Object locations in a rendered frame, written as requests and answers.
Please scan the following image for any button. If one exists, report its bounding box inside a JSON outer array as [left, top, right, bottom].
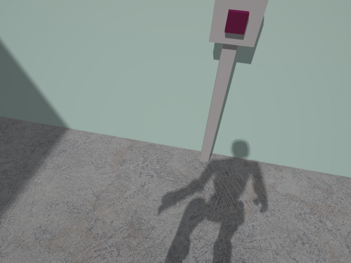
[[225, 9, 249, 35]]

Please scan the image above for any panel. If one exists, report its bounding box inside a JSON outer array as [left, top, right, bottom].
[[200, 0, 268, 162]]

